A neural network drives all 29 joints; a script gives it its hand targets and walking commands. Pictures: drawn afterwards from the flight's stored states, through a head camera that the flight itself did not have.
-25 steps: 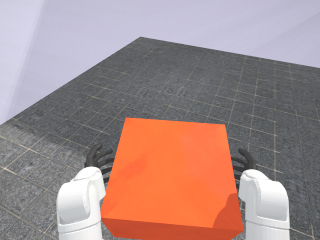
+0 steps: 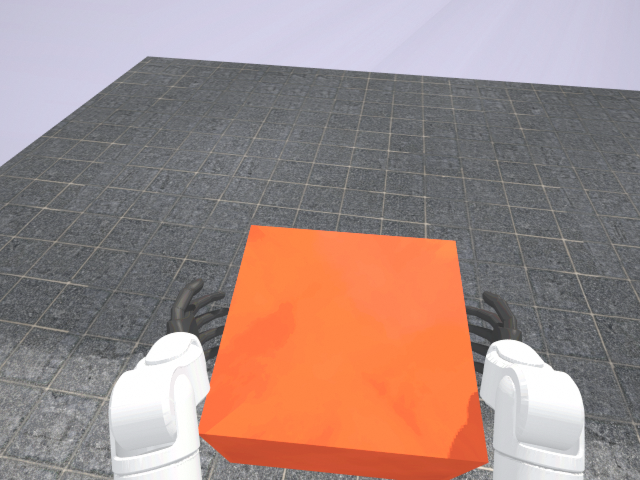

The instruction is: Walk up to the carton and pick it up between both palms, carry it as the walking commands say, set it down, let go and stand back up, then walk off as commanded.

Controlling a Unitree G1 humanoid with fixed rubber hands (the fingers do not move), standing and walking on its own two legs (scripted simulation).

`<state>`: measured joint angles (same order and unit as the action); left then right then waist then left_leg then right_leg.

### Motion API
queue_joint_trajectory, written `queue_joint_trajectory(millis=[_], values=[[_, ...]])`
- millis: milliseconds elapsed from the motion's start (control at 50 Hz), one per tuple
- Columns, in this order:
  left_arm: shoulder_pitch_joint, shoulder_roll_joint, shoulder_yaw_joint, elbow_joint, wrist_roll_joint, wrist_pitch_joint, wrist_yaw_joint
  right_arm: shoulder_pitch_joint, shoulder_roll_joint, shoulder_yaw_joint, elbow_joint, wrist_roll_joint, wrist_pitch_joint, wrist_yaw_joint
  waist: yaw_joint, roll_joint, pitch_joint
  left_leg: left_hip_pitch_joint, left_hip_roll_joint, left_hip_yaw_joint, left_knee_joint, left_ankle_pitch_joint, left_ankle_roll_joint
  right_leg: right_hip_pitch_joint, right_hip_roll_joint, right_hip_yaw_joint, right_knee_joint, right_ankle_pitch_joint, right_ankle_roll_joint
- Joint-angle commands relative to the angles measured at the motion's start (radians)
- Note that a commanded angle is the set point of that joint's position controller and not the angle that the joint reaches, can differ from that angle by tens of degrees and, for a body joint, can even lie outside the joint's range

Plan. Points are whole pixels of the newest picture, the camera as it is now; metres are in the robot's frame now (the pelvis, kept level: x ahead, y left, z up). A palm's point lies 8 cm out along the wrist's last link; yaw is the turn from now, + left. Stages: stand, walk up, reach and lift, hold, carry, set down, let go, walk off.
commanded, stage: carry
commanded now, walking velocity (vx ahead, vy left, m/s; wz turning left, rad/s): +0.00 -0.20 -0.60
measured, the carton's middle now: (342, 351) +0.31 -0.01 +0.01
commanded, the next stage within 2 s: none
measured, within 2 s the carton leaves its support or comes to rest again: neither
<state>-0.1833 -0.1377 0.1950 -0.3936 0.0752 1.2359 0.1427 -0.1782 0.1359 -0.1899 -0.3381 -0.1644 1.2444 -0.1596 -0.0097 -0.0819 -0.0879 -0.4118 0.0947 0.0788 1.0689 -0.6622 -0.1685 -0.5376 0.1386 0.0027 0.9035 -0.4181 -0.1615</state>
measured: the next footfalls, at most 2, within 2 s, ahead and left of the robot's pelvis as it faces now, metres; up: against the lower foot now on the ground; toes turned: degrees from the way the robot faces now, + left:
left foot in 0.10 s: -0.01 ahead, +0.10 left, +0.00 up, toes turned +1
right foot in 0.30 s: +0.08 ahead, -0.28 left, +0.00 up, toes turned -13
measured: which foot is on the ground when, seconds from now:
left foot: up 0.00-0.08, down 0.10-0.30, up 0.32-0.54, down 0.56-0.78, up 0.80-1.00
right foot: down 0.00-0.10, up 0.12-0.28, down 0.30-0.56, up 0.58-0.76, down 0.78-1.00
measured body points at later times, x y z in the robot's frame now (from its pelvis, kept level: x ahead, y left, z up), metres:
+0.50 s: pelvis +0.02 -0.27 +0.00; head +0.05 -0.29 +0.45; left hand +0.34 -0.21 +0.08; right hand +0.22 -0.54 +0.07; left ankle -0.04 -0.10 -0.63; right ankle +0.04 -0.28 -0.69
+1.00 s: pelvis +0.00 -0.56 +0.00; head +0.03 -0.59 +0.45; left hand +0.33 -0.60 +0.08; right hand +0.11 -0.88 +0.07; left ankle +0.01 -0.39 -0.63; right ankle -0.01 -0.58 -0.69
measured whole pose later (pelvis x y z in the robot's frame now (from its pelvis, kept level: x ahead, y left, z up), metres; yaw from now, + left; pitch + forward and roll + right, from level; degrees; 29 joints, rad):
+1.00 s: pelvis +0.00 -0.56 +0.00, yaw -36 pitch +3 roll +2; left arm -0.15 -0.13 0.15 -0.46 0.06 1.20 0.14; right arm -0.15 0.13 -0.19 -0.45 -0.16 1.25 -0.15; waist -0.01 -0.02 0.01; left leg -0.47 0.05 0.05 1.24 -0.68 -0.18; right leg -0.51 0.14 -0.03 0.91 -0.45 -0.15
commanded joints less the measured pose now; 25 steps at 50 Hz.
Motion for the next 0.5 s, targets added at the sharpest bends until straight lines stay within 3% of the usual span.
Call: queue_joint_trajectory(millis=[0, 20, 40, 60, 80, 100, 120, 140, 160, 180, 200, 220, 240, 260, 280, 300, 320, 340, 360, 380, 400, 420, 440, 460, 480], values=[[-0.486, -0.965, -0.791, -0.19, -0.427, -0.014, -0.233, -0.635, 0.987, 0.819, -0.316, 0.537, -0.061, 0.241, 0.026, -0.176, -0.354, -0.143, -0.104, 0.063, -0.087, 0.006, 0.005, 0.597, -0.207, 0.432, -0.429, 1.459, 0.28], [-0.432, -0.944, -0.769, -0.155, -0.404, -0.011, -0.236, -0.638, 0.972, 0.831, -0.339, 0.544, -0.058, 0.24, 0.019, -0.232, -0.391, -0.017, -0.107, 0.067, -0.195, 0.014, 0.009, 0.545, -0.19, 0.402, -0.459, 1.451, 0.353], [-0.407, -0.938, -0.758, -0.143, -0.403, -0.012, -0.236, -0.571, 0.952, 0.822, -0.323, 0.528, -0.058, 0.235, -0.001, -0.235, -0.395, 0.223, -0.098, 0.055, -0.379, 0.021, 0.045, 0.382, -0.154, 0.352, -0.428, 1.614, 0.418], [-0.444, -0.909, -0.777, -0.166, -0.396, -0.009, -0.234, -0.509, 0.93, 0.79, -0.293, 0.519, -0.051, 0.236, -0.051, -0.162, -0.428, 0.566, -0.013, 0.046, -0.713, 0.095, 0.115, 0.137, -0.098, 0.205, -0.222, 1.694, 0.635], [-0.478, -0.911, -0.778, -0.186, -0.406, -0.017, -0.233, -0.574, 0.982, 0.79, -0.319, 0.534, -0.062, 0.233, -0.077, 0.247, -0.453, 0.746, 0.309, -0.136, -0.841, 0.528, 0.258, -0.082, 0.022, 0.089, 0.456, 0.766, 0.643], [-0.462, -0.908, -0.781, -0.17, -0.396, -0.013, -0.238, -0.602, 0.969, 0.809, -0.34, 0.525, -0.062, 0.24, -0.013, 0.517, -0.43, 0.7, 0.602, -0.426, -0.627, 0.988, 0.369, -0.297, -0.1, 0.187, 0.771, -0.191, 0.393], [-0.511, -0.886, -0.812, -0.211, -0.39, -0.019, -0.226, -0.557, 0.966, 0.783, -0.3, 0.508, -0.06, 0.237, -0.009, 0.433, -0.298, 0.505, 0.573, -0.38, -0.609, 1.084, 0.372, -0.338, -0.208, 0.237, 0.878, -0.193, 0.292], [-0.479, -0.859, -0.765, -0.199, -0.378, -0.017, -0.223, -0.611, 0.925, 0.799, -0.305, 0.498, -0.05, 0.243, 0.01, 0.243, -0.232, 0.435, 0.492, -0.251, -0.553, 1.02, 0.309, -0.33, -0.245, 0.264, 0.73, -0.191, 0.221], [-0.489, -0.864, -0.754, -0.162, -0.371, 0.001, -0.223, -0.626, 0.916, 0.781, -0.281, 0.487, -0.037, 0.24, 0.026, 0.222, -0.131, 0.423, 0.463, -0.183, -0.497, 0.908, 0.231, -0.404, -0.281, 0.234, 0.481, -0.232, 0.199], [-0.497, -0.926, -0.765, -0.158, -0.398, 0.0, -0.224, -0.621, 0.947, 0.783, -0.297, 0.49, -0.041, 0.237, 0.038, 0.204, -0.185, 0.52, 0.386, -0.069, -0.411, 1.016, 0.179, -0.357, -0.247, 0.132, 0.248, -0.223, 0.201], [-0.55, -0.923, -0.792, -0.222, -0.423, -0.007, -0.226, -0.606, 0.939, 0.784, -0.317, 0.49, -0.045, 0.236, 0.023, 0.237, -0.151, 0.409, 0.296, 0.05, -0.418, 0.984, 0.14, -0.199, -0.196, 0.021, 0.067, -0.142, 0.203], [-0.488, -0.907, -0.789, -0.186, -0.405, 0.006, -0.212, -0.538, 0.921, 0.764, -0.268, 0.483, -0.033, 0.228, 0.027, 0.395, -0.2, 0.365, 0.275, 0.106, -0.37, 1.025, 0.101, -0.058, -0.167, -0.037, -0.06, -0.077, 0.193], [-0.457, -0.873, -0.792, -0.176, -0.404, 0.013, -0.215, -0.466, 0.882, 0.741, -0.246, 0.463, -0.025, 0.225, 0.038, 0.415, -0.301, 0.369, 0.282, 0.082, -0.237, 1.16, 0.092, 0.11, -0.131, -0.056, -0.191, -0.06, 0.183], [-0.414, -0.886, -0.808, -0.183, -0.408, 0.01, -0.214, -0.528, 0.883, 0.78, -0.319, 0.495, -0.038, 0.224, 0.055, 0.391, -0.397, 0.368, 0.264, 0.088, -0.065, 1.204, 0.074, 0.22, -0.087, -0.047, -0.348, 0.016, 0.159], [-0.437, -0.907, -0.801, -0.18, -0.405, 0.002, -0.213, -0.523, 0.884, 0.783, -0.32, 0.495, -0.043, 0.222, 0.058, 0.257, -0.436, 0.13, 0.202, 0.07, 0.077, 0.929, 0.046, 0.443, -0.113, 0.016, -0.328, 0.232, 0.136], [-0.477, -0.892, -0.812, -0.219, -0.42, -0.003, -0.22, -0.508, 0.907, 0.8, -0.344, 0.491, -0.046, 0.228, 0.0, -0.114, -0.442, -0.103, 0.06, 0.062, 0.197, 0.062, 0.015, 0.568, -0.353, 0.347, -0.322, 0.986, 0.102], [-0.497, -0.916, -0.83, -0.228, -0.439, -0.007, -0.221, -0.48, 0.951, 0.812, -0.302, 0.486, -0.038, 0.237, 0.012, -0.35, -0.45, -0.268, -0.025, 0.001, 0.32, -0.204, -0.01, 0.603, -0.449, 0.571, -0.322, 1.309, 0.046], [-0.429, -0.928, -0.8, -0.197, -0.429, -0.007, -0.224, -0.51, 0.945, 0.809, -0.29, 0.511, -0.036, 0.239, 0.025, -0.182, -0.431, -0.251, 0.021, -0.054, 0.354, -0.172, -0.024, 0.577, -0.405, 0.529, -0.335, 1.24, 0.073], [-0.455, -0.97, -0.79, -0.181, -0.419, -0.004, -0.23, -0.631, 0.959, 0.818, -0.364, 0.534, -0.053, 0.245, 0.028, -0.049, -0.364, -0.272, 0.01, -0.023, 0.337, -0.09, -0.024, 0.543, -0.365, 0.435, -0.298, 1.37, 0.107], [-0.416, -0.979, -0.783, -0.175, -0.432, -0.011, -0.238, -0.602, 0.977, 0.842, -0.347, 0.526, -0.052, 0.239, 0.035, -0.113, -0.365, -0.316, 0.014, -0.003, 0.267, -0.055, -0.018, 0.623, -0.327, 0.41, -0.281, 1.429, 0.135], [-0.428, -0.997, -0.778, -0.214, -0.437, -0.029, -0.241, -0.63, 1.007, 0.864, -0.377, 0.558, -0.063, 0.247, 0.03, -0.138, -0.432, -0.249, -0.016, 0.021, 0.197, -0.015, -0.012, 0.636, -0.276, 0.401, -0.349, 1.239, 0.218], [-0.437, -1.015, -0.784, -0.197, -0.428, -0.028, -0.237, -0.621, 1.006, 0.856, -0.346, 0.549, -0.059, 0.25, 0.026, -0.149, -0.396, -0.237, -0.027, 0.034, 0.161, -0.006, -0.006, 0.635, -0.244, 0.377, -0.36, 1.358, 0.268], [-0.431, -0.954, -0.794, -0.232, -0.425, -0.032, -0.24, -0.524, 0.979, 0.841, -0.297, 0.516, -0.056, 0.248, 0.021, -0.187, -0.375, -0.179, -0.065, 0.057, 0.096, -0.011, -0.001, 0.608, -0.234, 0.391, -0.419, 1.317, 0.285], [-0.394, -0.962, -0.785, -0.218, -0.425, -0.037, -0.248, -0.568, 0.987, 0.868, -0.36, 0.537, -0.071, 0.245, 0.025, -0.255, -0.425, -0.165, -0.063, 0.041, 0.033, 0.028, 0.015, 0.657, -0.245, 0.389, -0.423, 1.335, 0.298], [-0.394, -0.977, -0.796, -0.21, -0.428, -0.035, -0.255, -0.558, 0.965, 0.852, -0.377, 0.531, -0.072, 0.245, 0.016, -0.211, -0.419, -0.095, -0.073, 0.074, -0.04, 0.017, 0.013, 0.627, -0.247, 0.373, -0.473, 1.338, 0.366]])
